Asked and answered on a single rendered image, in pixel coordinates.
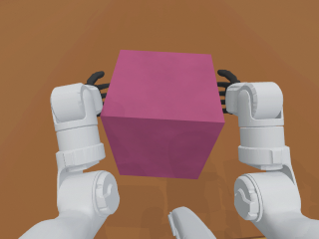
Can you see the robot right hand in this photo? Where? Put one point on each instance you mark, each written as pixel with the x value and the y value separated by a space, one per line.
pixel 233 80

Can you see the robot right upper arm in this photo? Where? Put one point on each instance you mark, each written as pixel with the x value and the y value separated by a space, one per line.
pixel 271 202

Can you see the robot right forearm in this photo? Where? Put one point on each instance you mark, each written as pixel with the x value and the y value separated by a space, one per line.
pixel 259 108

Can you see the robot left hand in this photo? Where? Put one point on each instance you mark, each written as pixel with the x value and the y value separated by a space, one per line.
pixel 91 82

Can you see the robot left forearm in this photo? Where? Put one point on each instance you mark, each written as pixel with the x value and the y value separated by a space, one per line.
pixel 74 109

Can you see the right robot thigh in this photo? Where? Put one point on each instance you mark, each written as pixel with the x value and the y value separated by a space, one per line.
pixel 186 224

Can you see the robot left upper arm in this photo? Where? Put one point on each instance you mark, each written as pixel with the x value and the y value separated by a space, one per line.
pixel 85 200

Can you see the carton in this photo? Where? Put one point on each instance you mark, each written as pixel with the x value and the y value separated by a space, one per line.
pixel 162 113

